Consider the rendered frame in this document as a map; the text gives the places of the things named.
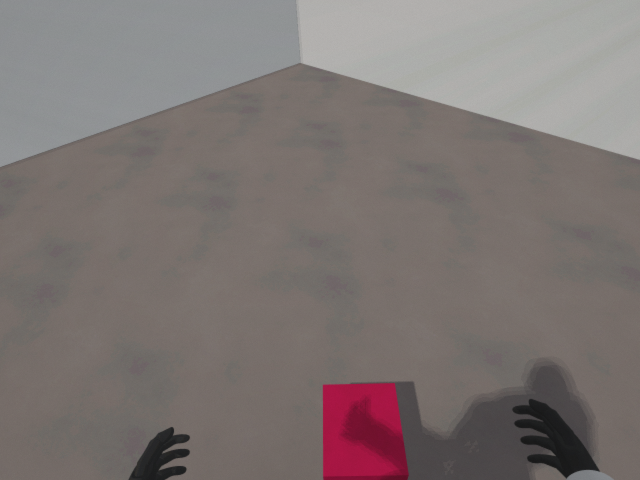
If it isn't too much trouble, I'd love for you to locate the robot left hand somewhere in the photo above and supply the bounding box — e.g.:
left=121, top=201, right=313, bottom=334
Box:
left=129, top=427, right=190, bottom=480

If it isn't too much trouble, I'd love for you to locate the robot right hand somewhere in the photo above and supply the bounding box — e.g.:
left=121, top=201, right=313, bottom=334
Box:
left=512, top=399, right=600, bottom=479

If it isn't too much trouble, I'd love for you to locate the carton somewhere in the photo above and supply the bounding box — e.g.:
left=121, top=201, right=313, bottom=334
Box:
left=323, top=383, right=409, bottom=480

